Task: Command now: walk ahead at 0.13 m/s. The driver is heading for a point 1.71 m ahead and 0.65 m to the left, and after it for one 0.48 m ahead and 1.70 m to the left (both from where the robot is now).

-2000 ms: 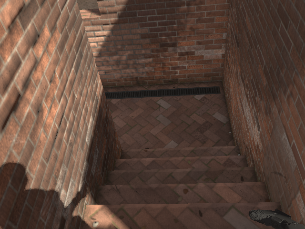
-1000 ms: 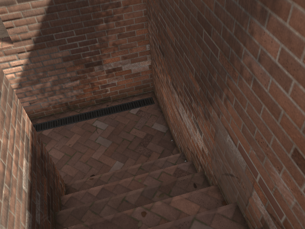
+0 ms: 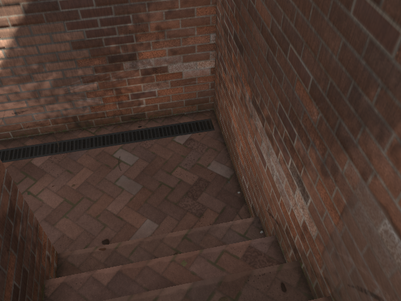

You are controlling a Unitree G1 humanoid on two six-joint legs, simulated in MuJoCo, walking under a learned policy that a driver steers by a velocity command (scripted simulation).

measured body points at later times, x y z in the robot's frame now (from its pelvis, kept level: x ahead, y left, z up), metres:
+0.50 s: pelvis +0.08 +0.02 -0.11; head +0.07 +0.04 +0.34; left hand +0.20 +0.22 -0.26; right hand +0.01 -0.17 -0.26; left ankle +0.09 +0.13 -0.83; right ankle +0.07 -0.17 -0.61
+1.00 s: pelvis +0.09 -0.02 -0.11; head +0.10 +0.01 +0.33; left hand +0.13 +0.20 -0.28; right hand +0.02 -0.22 -0.26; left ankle +0.09 +0.05 -0.83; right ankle +0.10 -0.21 -0.55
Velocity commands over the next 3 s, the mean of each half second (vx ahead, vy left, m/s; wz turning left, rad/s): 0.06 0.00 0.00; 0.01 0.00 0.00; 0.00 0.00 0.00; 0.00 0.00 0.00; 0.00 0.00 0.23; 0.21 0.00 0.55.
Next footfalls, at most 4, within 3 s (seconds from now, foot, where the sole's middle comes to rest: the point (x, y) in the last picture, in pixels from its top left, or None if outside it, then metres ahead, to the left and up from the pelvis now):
0.06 left None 0.13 0.13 -0.87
0.56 right None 0.09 -0.18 -0.68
0.84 left None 0.14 0.01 -0.87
1.30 right None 0.14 -0.25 -0.70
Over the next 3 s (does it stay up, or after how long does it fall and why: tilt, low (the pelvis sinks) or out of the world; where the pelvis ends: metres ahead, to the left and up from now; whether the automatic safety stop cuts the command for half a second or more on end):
stays up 0.23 -0.08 -0.12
